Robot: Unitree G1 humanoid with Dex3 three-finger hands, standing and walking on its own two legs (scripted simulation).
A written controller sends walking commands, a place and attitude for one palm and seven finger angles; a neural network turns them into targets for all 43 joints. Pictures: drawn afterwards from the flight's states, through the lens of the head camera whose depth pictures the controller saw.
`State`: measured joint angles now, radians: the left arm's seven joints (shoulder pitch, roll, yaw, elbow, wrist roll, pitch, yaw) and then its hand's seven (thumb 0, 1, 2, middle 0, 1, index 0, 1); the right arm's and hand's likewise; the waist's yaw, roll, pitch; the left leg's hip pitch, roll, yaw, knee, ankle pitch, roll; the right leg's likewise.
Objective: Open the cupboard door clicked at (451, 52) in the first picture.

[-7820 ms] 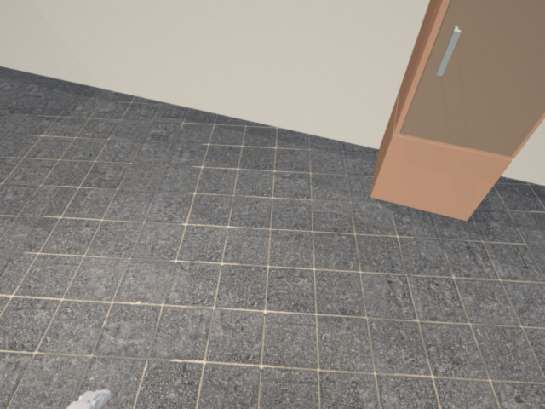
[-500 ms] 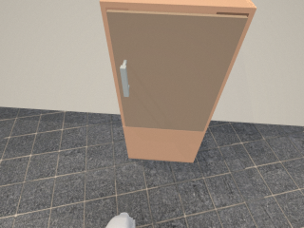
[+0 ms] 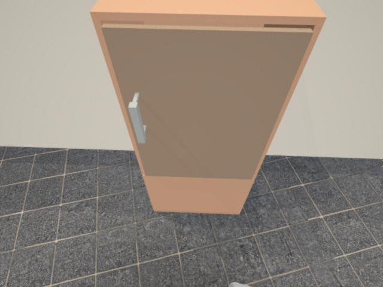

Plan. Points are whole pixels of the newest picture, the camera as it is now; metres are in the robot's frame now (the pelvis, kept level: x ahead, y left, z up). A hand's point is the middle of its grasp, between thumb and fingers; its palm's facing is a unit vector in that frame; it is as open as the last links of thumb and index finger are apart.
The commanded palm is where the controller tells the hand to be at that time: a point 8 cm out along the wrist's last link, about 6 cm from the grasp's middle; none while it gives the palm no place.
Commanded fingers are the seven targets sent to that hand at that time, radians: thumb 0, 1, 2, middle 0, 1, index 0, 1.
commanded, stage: come to a stop and stand still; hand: left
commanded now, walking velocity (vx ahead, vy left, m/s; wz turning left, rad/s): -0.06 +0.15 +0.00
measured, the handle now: (139, 118) +0.52 +0.18 +0.01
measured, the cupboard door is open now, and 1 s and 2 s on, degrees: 0 0 0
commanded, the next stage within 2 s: look again from close up in 1.52 s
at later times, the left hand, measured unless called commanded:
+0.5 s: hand out of the picture -0.03 +0.19 -0.16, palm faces +0.10 -0.96 -0.25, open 7.3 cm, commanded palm none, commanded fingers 0.00 0.90 0.90 -0.20 -0.30 -0.20 -0.30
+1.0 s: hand out of the picture +0.04 +0.18 -0.17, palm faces -0.01 -0.98 -0.20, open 7.3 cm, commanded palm none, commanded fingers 0.00 0.90 0.90 -0.20 -0.30 -0.20 -0.30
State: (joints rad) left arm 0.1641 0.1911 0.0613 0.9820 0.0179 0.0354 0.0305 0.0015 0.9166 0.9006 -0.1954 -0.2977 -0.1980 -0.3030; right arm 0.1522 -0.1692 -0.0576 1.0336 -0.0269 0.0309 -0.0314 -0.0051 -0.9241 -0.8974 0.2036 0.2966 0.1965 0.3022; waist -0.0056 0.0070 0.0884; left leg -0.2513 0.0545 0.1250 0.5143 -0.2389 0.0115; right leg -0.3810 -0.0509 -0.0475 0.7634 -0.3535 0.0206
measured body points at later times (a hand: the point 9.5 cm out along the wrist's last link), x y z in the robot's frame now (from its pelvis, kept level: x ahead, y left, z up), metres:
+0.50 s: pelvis -0.05 +0.00 +0.01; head -0.03 -0.01 +0.45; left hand -0.03 +0.24 -0.14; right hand +0.02 -0.25 -0.15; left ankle -0.09 +0.14 -0.72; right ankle +0.03 -0.13 -0.74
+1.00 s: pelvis -0.02 +0.00 +0.00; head +0.02 +0.00 +0.45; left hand +0.04 +0.23 -0.16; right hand -0.10 -0.21 -0.16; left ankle -0.09 +0.13 -0.73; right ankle -0.02 -0.10 -0.74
